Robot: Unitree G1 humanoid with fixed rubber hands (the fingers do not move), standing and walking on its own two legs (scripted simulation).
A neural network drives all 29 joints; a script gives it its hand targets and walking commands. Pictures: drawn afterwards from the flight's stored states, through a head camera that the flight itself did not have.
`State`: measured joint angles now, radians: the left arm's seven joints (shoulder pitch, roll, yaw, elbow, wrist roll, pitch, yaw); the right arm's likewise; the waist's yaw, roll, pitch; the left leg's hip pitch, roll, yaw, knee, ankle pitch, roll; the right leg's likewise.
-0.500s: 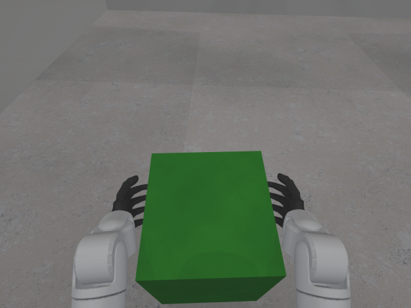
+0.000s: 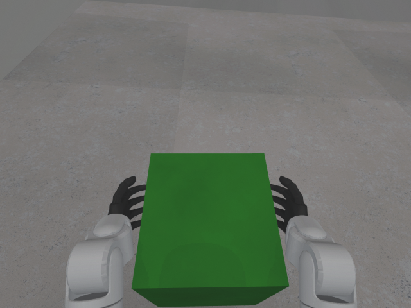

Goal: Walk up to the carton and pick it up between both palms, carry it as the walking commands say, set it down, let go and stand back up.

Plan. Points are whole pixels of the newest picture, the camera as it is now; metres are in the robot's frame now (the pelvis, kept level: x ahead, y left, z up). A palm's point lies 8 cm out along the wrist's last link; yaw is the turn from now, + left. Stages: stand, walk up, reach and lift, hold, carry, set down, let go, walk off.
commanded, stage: carry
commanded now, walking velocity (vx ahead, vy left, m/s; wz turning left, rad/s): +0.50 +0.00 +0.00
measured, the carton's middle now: (207, 235) +0.27 +0.01 +0.02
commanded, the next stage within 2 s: none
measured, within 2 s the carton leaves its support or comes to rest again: neither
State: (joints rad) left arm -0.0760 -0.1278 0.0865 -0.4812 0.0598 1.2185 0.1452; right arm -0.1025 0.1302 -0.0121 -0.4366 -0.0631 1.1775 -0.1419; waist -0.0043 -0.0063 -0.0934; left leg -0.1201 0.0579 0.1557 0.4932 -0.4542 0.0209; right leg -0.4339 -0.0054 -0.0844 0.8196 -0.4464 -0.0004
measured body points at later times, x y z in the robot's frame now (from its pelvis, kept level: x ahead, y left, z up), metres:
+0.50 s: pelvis +0.28 +0.05 +0.01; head +0.29 +0.07 +0.45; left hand +0.55 +0.20 +0.08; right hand +0.54 -0.09 +0.10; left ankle +0.29 +0.13 -0.73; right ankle +0.15 -0.07 -0.66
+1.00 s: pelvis +0.58 +0.05 +0.01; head +0.60 +0.06 +0.46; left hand +0.85 +0.21 +0.08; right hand +0.85 -0.09 +0.09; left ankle +0.57 +0.16 -0.69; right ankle +0.55 -0.08 -0.73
